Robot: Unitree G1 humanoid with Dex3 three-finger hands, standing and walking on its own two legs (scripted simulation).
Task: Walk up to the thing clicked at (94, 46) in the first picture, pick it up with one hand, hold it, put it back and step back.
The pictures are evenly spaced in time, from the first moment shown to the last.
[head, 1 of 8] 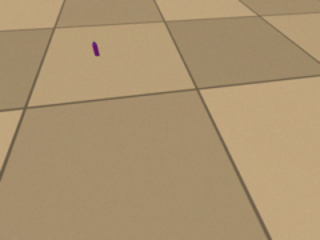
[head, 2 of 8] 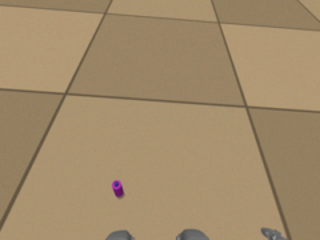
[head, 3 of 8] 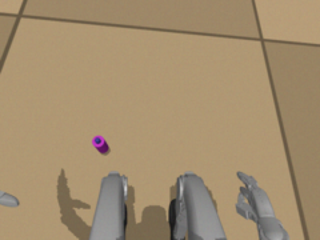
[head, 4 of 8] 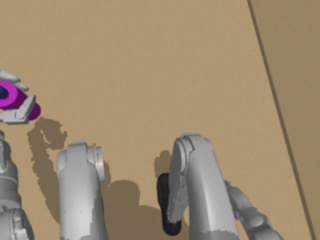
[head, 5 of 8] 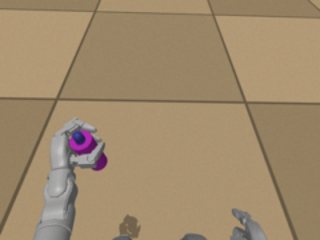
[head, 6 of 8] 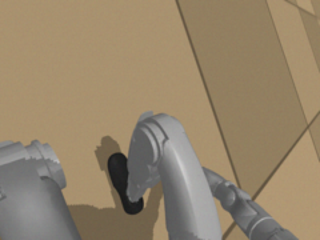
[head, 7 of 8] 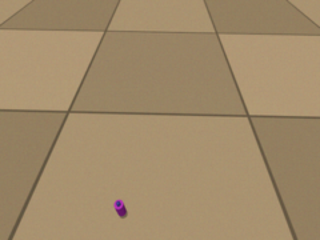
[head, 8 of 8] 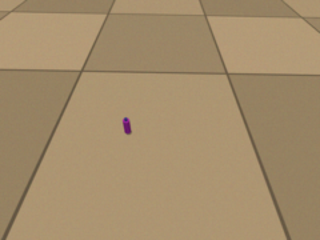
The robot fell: no
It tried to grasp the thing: yes
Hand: left
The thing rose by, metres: 0.68
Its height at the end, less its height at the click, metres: +0.00
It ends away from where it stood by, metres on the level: 0.01
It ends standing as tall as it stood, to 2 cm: yes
